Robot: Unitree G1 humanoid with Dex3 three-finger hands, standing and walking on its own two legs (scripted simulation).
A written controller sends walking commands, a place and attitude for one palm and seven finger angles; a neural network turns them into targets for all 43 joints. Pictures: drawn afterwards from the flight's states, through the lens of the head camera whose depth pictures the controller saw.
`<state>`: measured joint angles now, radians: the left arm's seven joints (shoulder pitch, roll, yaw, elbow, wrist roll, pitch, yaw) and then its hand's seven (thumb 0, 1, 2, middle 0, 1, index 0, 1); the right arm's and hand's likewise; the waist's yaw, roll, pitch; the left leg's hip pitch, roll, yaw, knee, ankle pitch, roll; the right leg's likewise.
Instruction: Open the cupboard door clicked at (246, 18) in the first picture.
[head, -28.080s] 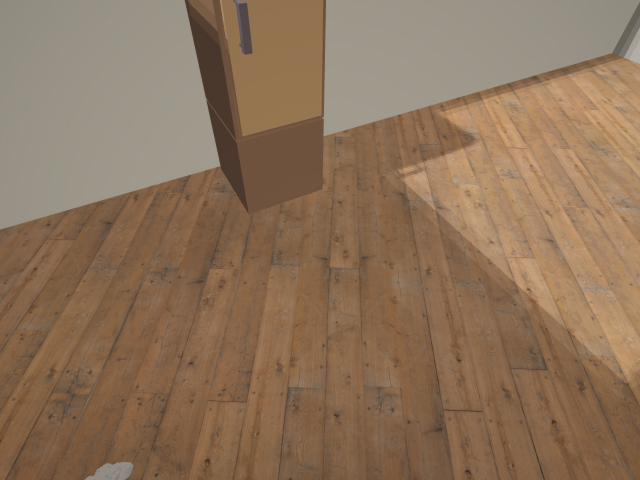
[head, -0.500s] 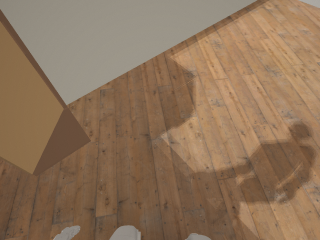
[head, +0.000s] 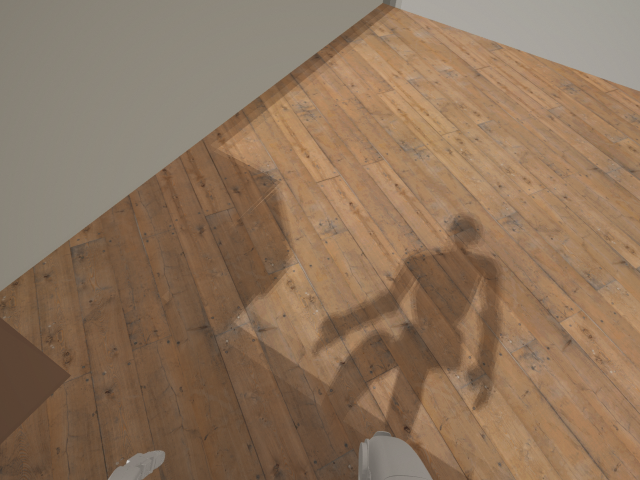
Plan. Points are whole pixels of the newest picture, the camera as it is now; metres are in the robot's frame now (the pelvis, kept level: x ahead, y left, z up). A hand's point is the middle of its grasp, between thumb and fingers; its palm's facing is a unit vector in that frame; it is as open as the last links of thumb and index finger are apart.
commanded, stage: walk to a spot facing it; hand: left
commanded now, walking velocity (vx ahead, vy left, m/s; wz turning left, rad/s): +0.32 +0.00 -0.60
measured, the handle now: out of the picture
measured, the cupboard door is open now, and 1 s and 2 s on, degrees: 44 44 44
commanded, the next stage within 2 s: turn to face it in 1.02 s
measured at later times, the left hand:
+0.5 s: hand (263, 380) +0.28 +0.09 -0.16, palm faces -0.17 -0.95 -0.25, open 7.3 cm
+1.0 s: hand (307, 247) +0.55 +0.04 -0.18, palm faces -0.26 -0.96 -0.13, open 7.4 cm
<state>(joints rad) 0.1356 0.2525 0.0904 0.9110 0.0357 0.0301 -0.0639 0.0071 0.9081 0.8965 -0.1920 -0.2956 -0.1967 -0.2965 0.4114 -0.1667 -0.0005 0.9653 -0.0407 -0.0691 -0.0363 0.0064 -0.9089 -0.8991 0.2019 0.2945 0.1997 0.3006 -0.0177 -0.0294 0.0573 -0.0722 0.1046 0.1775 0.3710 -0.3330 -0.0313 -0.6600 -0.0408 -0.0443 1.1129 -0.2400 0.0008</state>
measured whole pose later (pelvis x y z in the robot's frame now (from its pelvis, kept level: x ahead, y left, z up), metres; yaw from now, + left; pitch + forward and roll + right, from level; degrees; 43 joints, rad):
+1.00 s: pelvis +0.48 -0.12 +0.00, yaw -20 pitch +0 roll -1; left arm 0.28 0.16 0.06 1.03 0.03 -0.02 -0.01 0.01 0.91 0.90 -0.19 -0.30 -0.20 -0.30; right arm 0.32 -0.17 -0.03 1.06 -0.02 -0.09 -0.04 0.00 -0.95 -0.90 0.20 0.29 0.20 0.30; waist 0.03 -0.03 0.05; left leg -0.14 -0.02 0.17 0.40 -0.26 0.08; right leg -0.64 -0.08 0.03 1.18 -0.19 -0.01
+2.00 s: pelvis +0.68 -0.26 -0.02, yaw +2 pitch +2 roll +1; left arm 0.19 0.26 0.07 0.90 0.02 0.02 0.01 0.00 0.91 0.90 -0.19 -0.30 -0.20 -0.30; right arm 0.18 -0.25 -0.07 0.91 -0.02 0.05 0.00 0.01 -0.91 -0.90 0.20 0.29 0.20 0.30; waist 0.00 0.03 0.06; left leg -0.43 0.00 -0.06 0.68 -0.34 -0.03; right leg -0.31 -0.05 -0.04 0.59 -0.34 0.03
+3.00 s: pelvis +0.71 -0.30 -0.02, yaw +40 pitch +0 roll +1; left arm 0.24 0.22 0.05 0.89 0.02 0.02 0.01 0.00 0.90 0.90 -0.20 -0.30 -0.21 -0.30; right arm 0.13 -0.25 -0.06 0.89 -0.02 0.05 0.03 0.01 -0.91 -0.90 0.20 0.29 0.20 0.30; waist -0.01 -0.04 0.09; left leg -0.31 0.02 0.09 0.59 -0.24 -0.01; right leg -0.27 -0.17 -0.24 0.70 -0.40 0.04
